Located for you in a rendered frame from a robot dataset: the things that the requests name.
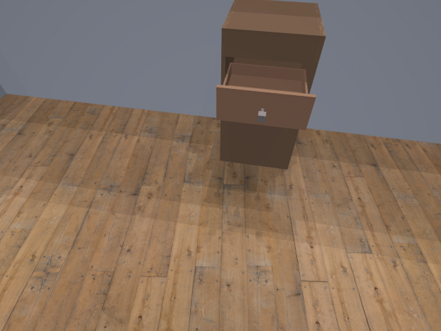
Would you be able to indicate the handle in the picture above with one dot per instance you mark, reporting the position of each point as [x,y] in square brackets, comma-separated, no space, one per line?
[261,115]

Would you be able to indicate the cabinet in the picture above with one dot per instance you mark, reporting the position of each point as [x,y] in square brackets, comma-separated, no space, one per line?
[283,34]

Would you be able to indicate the drawer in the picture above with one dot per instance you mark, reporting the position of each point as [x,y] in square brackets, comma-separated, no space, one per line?
[282,92]

